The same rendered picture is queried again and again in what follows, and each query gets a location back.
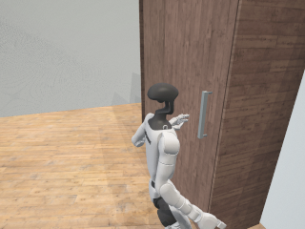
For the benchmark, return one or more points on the handle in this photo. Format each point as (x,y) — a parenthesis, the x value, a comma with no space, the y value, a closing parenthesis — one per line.
(202,115)

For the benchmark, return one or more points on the robot left hand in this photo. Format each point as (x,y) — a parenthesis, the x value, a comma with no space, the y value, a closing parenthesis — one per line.
(179,120)

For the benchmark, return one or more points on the humanoid robot head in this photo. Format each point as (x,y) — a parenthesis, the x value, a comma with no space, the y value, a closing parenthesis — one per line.
(162,92)

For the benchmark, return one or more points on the robot right forearm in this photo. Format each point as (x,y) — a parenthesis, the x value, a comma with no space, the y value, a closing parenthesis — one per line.
(174,199)

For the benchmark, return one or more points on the robot torso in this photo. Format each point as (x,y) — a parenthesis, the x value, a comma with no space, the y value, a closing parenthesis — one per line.
(152,138)

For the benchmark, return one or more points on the robot left upper arm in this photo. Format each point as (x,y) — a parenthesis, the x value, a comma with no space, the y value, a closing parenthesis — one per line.
(138,138)

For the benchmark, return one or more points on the robot right upper arm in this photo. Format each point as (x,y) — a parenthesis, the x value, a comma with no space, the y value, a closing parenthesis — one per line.
(168,147)

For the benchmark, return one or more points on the robot right hand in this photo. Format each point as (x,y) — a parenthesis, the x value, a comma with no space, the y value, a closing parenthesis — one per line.
(209,221)

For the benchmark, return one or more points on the wardrobe door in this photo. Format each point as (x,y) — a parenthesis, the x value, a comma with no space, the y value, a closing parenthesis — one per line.
(154,21)
(199,37)

